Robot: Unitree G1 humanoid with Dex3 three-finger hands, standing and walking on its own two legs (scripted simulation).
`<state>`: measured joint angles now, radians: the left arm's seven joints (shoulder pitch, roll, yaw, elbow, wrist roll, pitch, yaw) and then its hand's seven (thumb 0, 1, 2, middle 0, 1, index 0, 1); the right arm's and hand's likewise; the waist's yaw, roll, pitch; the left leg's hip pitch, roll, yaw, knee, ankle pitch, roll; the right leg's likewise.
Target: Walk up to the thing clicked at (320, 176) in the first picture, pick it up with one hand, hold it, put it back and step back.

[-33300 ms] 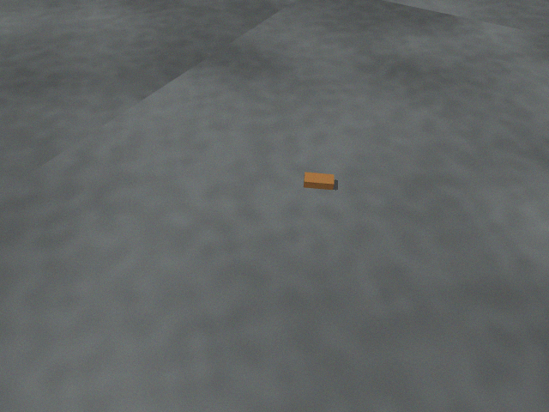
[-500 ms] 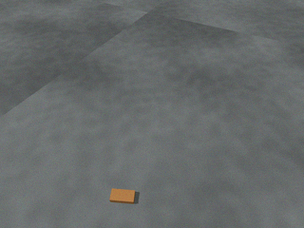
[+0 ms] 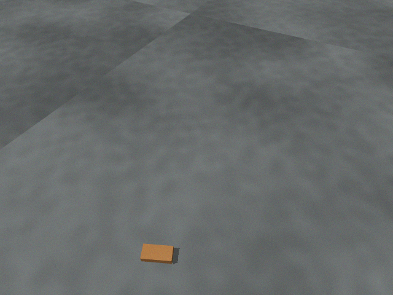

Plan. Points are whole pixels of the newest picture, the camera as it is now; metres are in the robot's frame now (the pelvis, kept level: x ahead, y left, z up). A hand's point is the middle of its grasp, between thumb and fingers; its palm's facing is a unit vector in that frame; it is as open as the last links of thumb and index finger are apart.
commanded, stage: stand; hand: left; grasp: from above
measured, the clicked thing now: (157, 253) +0.43 +0.20 -0.76
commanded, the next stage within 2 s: step back in 0.10 s
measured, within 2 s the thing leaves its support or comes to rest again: neither
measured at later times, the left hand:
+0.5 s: hand out of the picture +0.09 +0.32 -0.18, palm faces +0.00 -0.93 -0.37, open 7.4 cm
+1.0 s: hand out of the picture -0.04 +0.31 -0.15, palm faces -0.05 -0.91 -0.41, open 7.4 cm
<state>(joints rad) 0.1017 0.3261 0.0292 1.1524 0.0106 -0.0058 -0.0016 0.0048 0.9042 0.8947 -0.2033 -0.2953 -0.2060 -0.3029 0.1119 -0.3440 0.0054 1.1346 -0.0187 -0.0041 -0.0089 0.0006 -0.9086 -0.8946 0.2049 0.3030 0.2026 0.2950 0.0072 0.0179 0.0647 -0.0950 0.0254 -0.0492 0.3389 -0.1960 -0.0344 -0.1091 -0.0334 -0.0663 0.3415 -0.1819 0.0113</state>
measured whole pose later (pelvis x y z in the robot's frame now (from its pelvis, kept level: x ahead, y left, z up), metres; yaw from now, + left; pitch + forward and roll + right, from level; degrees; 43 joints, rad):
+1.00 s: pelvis -0.16 +0.05 -0.02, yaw -4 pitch -2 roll +1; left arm 0.15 0.34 0.07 0.83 0.03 0.04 0.01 0.01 0.90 0.89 -0.21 -0.30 -0.21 -0.30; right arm 0.13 -0.41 -0.04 0.87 0.01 0.04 -0.02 0.00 -0.91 -0.89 0.21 0.30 0.20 0.30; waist 0.01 0.02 0.17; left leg -0.44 -0.11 -0.12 1.13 -0.51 -0.01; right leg -0.30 0.00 0.04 0.62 -0.29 -0.02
